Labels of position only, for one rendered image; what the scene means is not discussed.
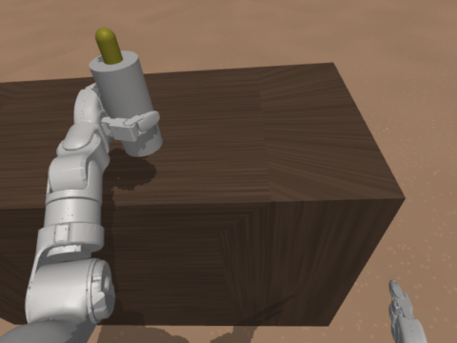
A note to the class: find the right robot hand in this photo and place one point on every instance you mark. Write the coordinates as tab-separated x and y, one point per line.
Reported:
404	327

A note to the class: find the left robot hand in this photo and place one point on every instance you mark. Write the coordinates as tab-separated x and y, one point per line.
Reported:
90	107

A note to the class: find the left robot arm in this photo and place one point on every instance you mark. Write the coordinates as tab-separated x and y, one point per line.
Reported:
65	300

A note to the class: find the bottle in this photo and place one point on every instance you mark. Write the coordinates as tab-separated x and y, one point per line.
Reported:
120	80

